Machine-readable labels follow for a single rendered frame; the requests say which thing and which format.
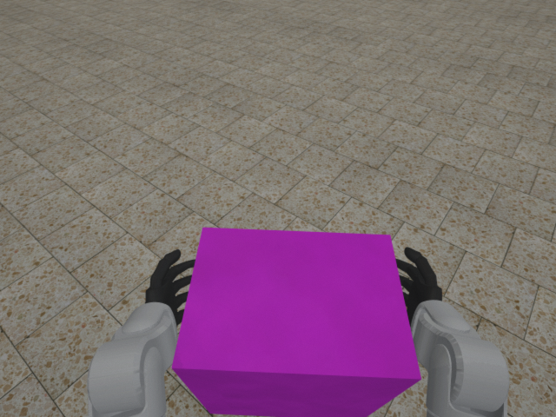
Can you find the robot right hand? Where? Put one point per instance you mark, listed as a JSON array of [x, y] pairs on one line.
[[424, 285]]

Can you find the carton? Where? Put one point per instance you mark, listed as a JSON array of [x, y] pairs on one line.
[[295, 324]]

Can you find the right robot forearm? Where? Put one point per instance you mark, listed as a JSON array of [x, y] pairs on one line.
[[467, 376]]

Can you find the left robot forearm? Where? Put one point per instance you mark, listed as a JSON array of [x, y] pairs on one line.
[[126, 374]]

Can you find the robot left hand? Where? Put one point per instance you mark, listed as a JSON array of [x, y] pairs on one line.
[[163, 290]]

